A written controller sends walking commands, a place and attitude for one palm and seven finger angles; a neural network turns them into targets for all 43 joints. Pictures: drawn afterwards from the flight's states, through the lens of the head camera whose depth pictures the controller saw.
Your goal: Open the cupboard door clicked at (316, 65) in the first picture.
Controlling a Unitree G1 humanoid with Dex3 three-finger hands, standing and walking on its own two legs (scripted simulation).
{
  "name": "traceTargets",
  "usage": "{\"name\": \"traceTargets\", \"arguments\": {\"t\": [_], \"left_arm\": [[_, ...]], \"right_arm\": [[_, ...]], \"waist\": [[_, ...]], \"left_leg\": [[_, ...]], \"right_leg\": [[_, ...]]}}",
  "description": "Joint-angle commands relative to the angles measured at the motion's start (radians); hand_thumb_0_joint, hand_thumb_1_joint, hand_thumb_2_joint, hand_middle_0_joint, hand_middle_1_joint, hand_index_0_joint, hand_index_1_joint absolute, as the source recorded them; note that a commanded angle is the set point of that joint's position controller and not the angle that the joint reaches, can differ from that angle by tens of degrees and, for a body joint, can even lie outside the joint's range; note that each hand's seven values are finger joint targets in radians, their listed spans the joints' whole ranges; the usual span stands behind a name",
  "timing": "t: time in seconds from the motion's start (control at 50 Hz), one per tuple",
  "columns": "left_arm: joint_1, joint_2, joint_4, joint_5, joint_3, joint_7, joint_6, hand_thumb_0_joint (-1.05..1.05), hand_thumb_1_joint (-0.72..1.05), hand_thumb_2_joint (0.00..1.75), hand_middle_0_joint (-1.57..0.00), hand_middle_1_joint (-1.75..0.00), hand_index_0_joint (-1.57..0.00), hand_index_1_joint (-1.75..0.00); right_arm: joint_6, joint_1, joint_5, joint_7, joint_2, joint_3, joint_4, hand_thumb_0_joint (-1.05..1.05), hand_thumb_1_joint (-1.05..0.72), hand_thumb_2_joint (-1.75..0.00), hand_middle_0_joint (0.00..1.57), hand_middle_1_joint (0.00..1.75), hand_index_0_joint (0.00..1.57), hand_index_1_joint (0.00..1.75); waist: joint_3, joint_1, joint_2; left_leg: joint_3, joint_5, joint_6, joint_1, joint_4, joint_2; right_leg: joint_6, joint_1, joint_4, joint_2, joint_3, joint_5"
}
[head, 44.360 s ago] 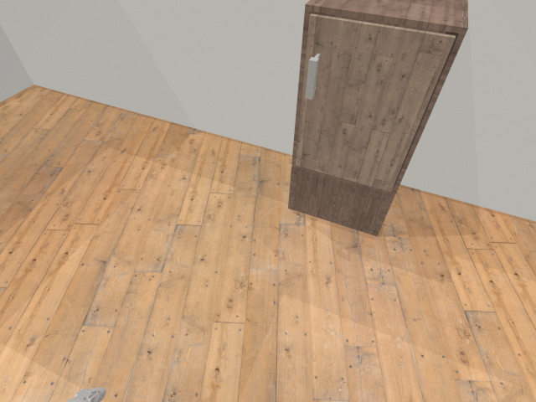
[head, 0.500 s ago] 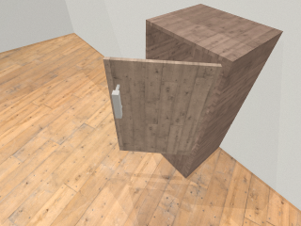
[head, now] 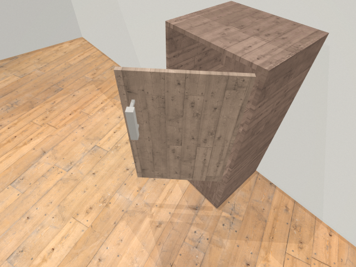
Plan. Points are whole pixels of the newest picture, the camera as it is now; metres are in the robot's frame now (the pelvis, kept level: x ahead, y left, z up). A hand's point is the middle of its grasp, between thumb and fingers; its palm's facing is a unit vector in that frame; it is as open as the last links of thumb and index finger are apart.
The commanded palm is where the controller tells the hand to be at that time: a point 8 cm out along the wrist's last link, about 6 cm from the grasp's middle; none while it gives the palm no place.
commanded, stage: raise the hand with hooked fingers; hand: left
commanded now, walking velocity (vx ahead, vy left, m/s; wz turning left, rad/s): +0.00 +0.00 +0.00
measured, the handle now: (133, 119) +0.56 +0.18 -0.03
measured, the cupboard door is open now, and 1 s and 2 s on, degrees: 45 45 45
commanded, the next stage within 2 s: none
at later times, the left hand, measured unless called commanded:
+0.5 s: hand (112, 248) +0.18 +0.17 -0.07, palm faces +0.03 -1.00 +0.02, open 8.5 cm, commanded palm +0.14 +0.23 -0.06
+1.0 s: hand (93, 222) +0.22 +0.22 -0.04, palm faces +0.05 -1.00 -0.07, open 11.6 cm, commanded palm +0.19 +0.27 -0.04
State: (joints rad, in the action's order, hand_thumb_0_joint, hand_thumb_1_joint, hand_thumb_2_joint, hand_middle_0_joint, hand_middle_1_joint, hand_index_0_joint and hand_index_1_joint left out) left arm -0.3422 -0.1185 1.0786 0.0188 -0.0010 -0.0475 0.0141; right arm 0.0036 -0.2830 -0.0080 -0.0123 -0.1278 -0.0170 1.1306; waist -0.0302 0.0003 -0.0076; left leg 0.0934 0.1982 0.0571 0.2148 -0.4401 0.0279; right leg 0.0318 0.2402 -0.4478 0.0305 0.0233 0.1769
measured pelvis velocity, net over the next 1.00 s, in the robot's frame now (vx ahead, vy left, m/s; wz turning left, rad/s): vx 0.02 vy -0.03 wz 0.07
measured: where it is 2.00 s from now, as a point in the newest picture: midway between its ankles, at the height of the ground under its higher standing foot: outside the picture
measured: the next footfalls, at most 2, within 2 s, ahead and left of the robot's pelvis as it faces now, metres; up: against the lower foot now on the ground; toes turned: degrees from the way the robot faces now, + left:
none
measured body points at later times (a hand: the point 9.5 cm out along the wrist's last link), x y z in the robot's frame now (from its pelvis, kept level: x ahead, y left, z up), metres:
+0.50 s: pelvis +0.00 -0.03 -0.09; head +0.04 -0.01 +0.36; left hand +0.17 +0.22 -0.07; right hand +0.25 -0.27 -0.10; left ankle +0.03 +0.08 -0.74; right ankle +0.04 -0.14 -0.74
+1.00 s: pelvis +0.02 -0.03 -0.09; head +0.09 -0.03 +0.35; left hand +0.21 +0.27 -0.04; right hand +0.19 -0.27 -0.18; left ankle +0.03 +0.08 -0.74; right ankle +0.04 -0.14 -0.74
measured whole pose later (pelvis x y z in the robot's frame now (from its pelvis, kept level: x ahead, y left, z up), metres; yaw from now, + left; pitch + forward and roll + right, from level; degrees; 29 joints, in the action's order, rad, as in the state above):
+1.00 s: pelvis +0.02 -0.03 -0.09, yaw +4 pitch +17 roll -2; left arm -0.34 -0.30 0.10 -0.38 0.33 0.46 0.38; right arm 0.21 -0.27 0.04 -0.05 -0.24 -0.01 0.57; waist 0.15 0.00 0.04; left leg -0.02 0.54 0.01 0.93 -1.18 -0.01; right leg -0.02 0.90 -1.14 -0.01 -0.07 0.53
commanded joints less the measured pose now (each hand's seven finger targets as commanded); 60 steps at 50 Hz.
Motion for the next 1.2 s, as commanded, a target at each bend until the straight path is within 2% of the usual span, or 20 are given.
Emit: {"name": "traceTargets", "arguments": {"t": [0.0, 0.04, 0.06, 0.08, 0.1, 0.12, 0.14, 0.16, 0.22, 0.26, 0.3, 0.34, 0.4, 0.48, 0.52, 0.6, 0.72, 0.82, 0.92, 1.18], "left_arm": [[-0.08, -0.086, -0.029, 0.004, 0.015, -0.002, 0.009, 0.0, 0.9, 0.9, -0.2, -0.3, -0.2, -0.3], [-0.076, -0.087, -0.029, 0.005, 0.016, -0.004, 0.008, 0.0, 0.9, 0.9, -0.2, -0.3, -0.2, -0.3], [-0.11, -0.135, 0.009, 0.014, 0.009, -0.032, 0.008, 0.0, 0.9, 0.9, -0.2, -0.3, -0.2, -0.3], [0.635, -0.345, -1.586, -0.213, 0.106, -0.029, 0.227, 0.0, 0.88, 0.89, -0.2, -0.32, -0.2, -0.32], [0.253, -0.291, -1.331, -0.144, 0.12, -0.085, 0.182, 0.0, 0.85, 0.88, -0.2, -0.33, -0.2, -0.33], [-0.038, -0.082, -1.113, -0.141, -0.01, -0.114, 0.049, 0.0, 0.83, 0.87, -0.21, -0.34, -0.21, -0.34], [-0.035, 0.026, -1.107, -0.182, -0.089, -0.103, 0.032, 0.0, 0.81, 0.86, -0.21, -0.36, -0.21, -0.36], [0.022, 0.0, -1.195, -0.208, -0.088, -0.089, 0.086, 0.0, 0.78, 0.85, -0.21, -0.37, -0.21, -0.37], [-0.009, -0.033, -1.001, -0.195, -0.017, -0.019, 0.25, 0.0, 0.71, 0.82, -0.21, -0.42, -0.21, -0.42], [-0.185, -0.028, -0.88, -0.22, 0.049, 0.097, 0.401, 0.0, 0.67, 0.8, -0.22, -0.45, -0.22, -0.45], [-0.277, -0.091, -0.862, -0.254, 0.137, 0.237, 0.55, 0.0, 0.62, 0.78, -0.22, -0.48, -0.22, -0.48], [-0.275, -0.207, -0.859, -0.254, 0.235, 0.363, 0.629, 0.0, 0.57, 0.76, -0.22, -0.51, -0.22, -0.51], [-0.213, -0.233, -1.031, -0.297, 0.266, 0.408, 0.568, 0.0, 0.5, 0.73, -0.23, -0.55, -0.23, -0.55], [-0.1, -0.248, -1.385, -0.335, 0.281, 0.362, 0.545, 0.0, 0.41, 0.69, -0.24, -0.62, -0.24, -0.62], [-0.001, -0.257, -1.46, -0.329, 0.249, 0.356, 0.569, 0.0, 0.36, 0.67, -0.24, -0.64, -0.24, -0.64], [0.021, -0.249, -1.361, -0.32, 0.219, 0.423, 0.573, 0.0, 0.27, 0.63, -0.25, -0.7, -0.25, -0.7], [-0.048, -0.358, -1.207, -0.394, 0.395, 0.526, 0.397, 0.0, 0.13, 0.57, -0.25, -0.8, -0.25, -0.8], [-0.041, -0.356, -1.2, -0.43, 0.45, 0.503, 0.38, 0.0, 0.01, 0.52, -0.26, -0.87, -0.26, -0.87], [0.015, -0.352, -1.129, -0.42, 0.424, 0.506, 0.423, 0.0, -0.1, 0.47, -0.27, -0.94, -0.27, -0.94], [0.148, -0.421, -1.123, -0.418, 0.446, 0.513, 0.437, 0.0, -0.41, 0.34, -0.29, -1.14, -0.29, -1.14]], "right_arm": [[0.012, -0.05, 0.001, -0.007, -0.098, -0.019, -0.021, 0.0, -0.9, -0.9, 0.2, 0.3, 0.2, 0.3], [0.013, -0.05, 0.001, -0.007, -0.096, -0.02, -0.02, 0.0, -0.9, -0.9, 0.2, 0.3, 0.2, 0.3], [0.021, 0.056, 0.005, -0.004, -0.143, -0.011, -0.109, 0.0, -0.9, -0.9, 0.2, 0.3, 0.2, 0.3], [0.169, 0.024, 0.052, -0.056, -0.302, -0.007, -0.504, 0.0, -0.9, -0.9, 0.2, 0.3, 0.2, 0.3], [0.27, 0.108, 0.067, -0.089, -0.226, 0.017, -0.43, 0.0, -0.9, -0.9, 0.2, 0.3, 0.2, 0.3], [0.3, 0.101, 0.075, -0.079, -0.181, 0.009, -0.435, 0.0, -0.9, -0.9, 0.2, 0.3, 0.2, 0.3], [0.319, 0.066, 0.092, -0.075, -0.204, 0.009, -0.414, 0.0, -0.9, -0.9, 0.2, 0.3, 0.2, 0.3], [0.344, 0.085, 0.087, -0.077, -0.239, 0.002, -0.462, 0.0, -0.9, -0.9, 0.2, 0.3, 0.2, 0.3], [0.365, 0.085, 0.043, -0.049, -0.265, -0.03, -0.522, 0.0, -0.9, -0.9, 0.2, 0.3, 0.2, 0.3], [0.364, 0.109, 0.021, -0.019, -0.254, -0.057, -0.584, 0.0, -0.9, -0.9, 0.2, 0.3, 0.2, 0.3], [0.346, 0.145, 0.014, 0.017, -0.256, -0.078, -0.657, 0.0, -0.9, -0.9, 0.2, 0.3, 0.2, 0.3], [0.318, 0.165, 0.025, 0.043, -0.267, -0.092, -0.732, 0.0, -0.9, -0.9, 0.2, 0.3, 0.2, 0.3], [0.282, 0.188, 0.044, 0.025, -0.261, -0.087, -0.824, 0.0, -0.9, -0.9, 0.2, 0.3, 0.2, 0.3], [0.255, 0.127, 0.036, 0.0, -0.232, -0.081, -0.83, 0.0, -0.9, -0.9, 0.2, 0.3, 0.2, 0.3], [0.25, 0.094, 0.022, -0.012, -0.232, -0.07, -0.795, 0.0, -0.9, -0.9, 0.2, 0.3, 0.2, 0.3], [0.268, 0.095, 0.028, -0.027, -0.246, -0.06, -0.739, 0.0, -0.9, -0.9, 0.2, 0.3, 0.2, 0.3], [0.267, 0.126, 0.054, -0.051, -0.249, -0.059, -0.74, 0.0, -0.9, -0.9, 0.2, 0.3, 0.2, 0.3], [0.263, 0.13, 0.05, -0.054, -0.225, -0.054, -0.742, 0.0, -0.9, -0.9, 0.2, 0.3, 0.2, 0.3], [0.274, 0.101, 0.05, -0.052, -0.245, -0.056, -0.732, 0.0, -0.9, -0.9, 0.2, 0.3, 0.2, 0.3], [0.277, 0.045, 0.056, -0.051, -0.285, -0.047, -0.746, 0.0, -0.9, -0.9, 0.2, 0.3, 0.2, 0.3]], "waist": [[-0.069, 0.004, -0.002], [-0.065, 0.004, -0.004], [-0.054, -0.035, -0.021], [0.46, 0.114, 0.122], [0.4, 0.014, 0.197], [0.16, 0.026, 0.186], [0.036, 0.05, 0.109], [-0.038, 0.064, 0.101], [-0.063, 0.072, -0.131], [0.033, -0.007, -0.239], [0.097, -0.042, -0.218], [0.147, -0.06, -0.064], [0.271, -0.08, 0.008], [0.404, -0.032, 0.154], [0.385, 0.026, 0.119], [0.339, 0.066, 0.118], [0.472, -0.011, 0.028], [0.472, -0.032, -0.023], [0.385, -0.004, -0.034], [0.382, 0.0, 0.125]], "left_leg": [[-0.161, 0.137, -0.019, 0.037, 0.146, -0.13], [-0.159, 0.133, -0.019, 0.037, 0.146, -0.134], [-0.078, 0.082, -0.052, 0.073, -0.034, -0.145], [-0.1, 0.048, -0.048, -0.185, 0.068, -0.033], [-0.127, 0.181, -0.053, -0.124, 0.103, -0.076], [-0.172, 0.307, -0.079, 0.073, 0.131, -0.086], [-0.17, 0.335, -0.067, 0.126, 0.101, -0.071], [-0.185, 0.353, -0.058, 0.161, 0.05, -0.061], [-0.173, 0.356, -0.064, 0.317, -0.15, -0.024], [-0.124, 0.321, -0.075, 0.446, -0.289, -0.013], [-0.093, 0.264, -0.077, 0.535, -0.407, 0.007], [-0.081, 0.262, -0.074, 0.581, -0.47, 0.02], [-0.08, 0.236, -0.049, 0.601, -0.498, 0.012], [-0.111, 0.056, -0.039, 0.508, -0.569, -0.015], [-0.132, 0.0, -0.031, 0.517, -0.626, -0.026], [-0.14, 0.083, -0.028, 0.581, -0.673, -0.034], [-0.13, 0.03, -0.027, 0.623, -0.67, -0.024], [-0.133, -0.007, -0.033, 0.639, -0.64, -0.025], [-0.13, 0.047, -0.032, 0.639, -0.616, -0.025], [-0.142, 0.067, -0.036, 0.492, -0.512, -0.028]], "right_leg": [[-0.05, 0.05, 0.09, 0.063, 0.075, 0.052], [-0.049, 0.041, 0.085, 0.061, 0.071, 0.033], [-0.05, 0.015, 0.063, 0.084, 0.034, 0.001], [-0.047, -0.071, -0.04, -0.019, -0.063, 0.034], [-0.071, -0.012, -0.107, -0.04, -0.09, 0.13], [-0.059, 0.095, -0.127, -0.036, -0.129, 0.186], [-0.053, 0.143, -0.114, -0.041, -0.131, 0.174], [-0.049, 0.182, -0.104, -0.037, -0.126, 0.219], [-0.044, 0.375, -0.17, -0.029, -0.128, 0.37], [-0.054, 0.467, -0.275, -0.029, -0.119, 0.465], [-0.069, 0.473, -0.343, -0.023, -0.081, 0.449], [-0.087, 0.474, -0.412, -0.015, -0.047, 0.435], [-0.078, 0.478, -0.49, -0.027, -0.031, 0.356], [-0.072, 0.486, -0.548, -0.048, -0.038, 0.126], [-0.068, 0.533, -0.571, -0.061, -0.037, 0.051], [-0.06, 0.614, -0.555, -0.06, -0.035, 0.148], [-0.048, 0.433, -0.521, -0.044, 0.009, 0.102], [-0.032, 0.37, -0.517, -0.03, 0.009, 0.016], [-0.039, 0.451, -0.498, -0.035, -0.005, 0.127], [-0.06, 0.508, -0.488, -0.054, -0.075, 0.178]]}}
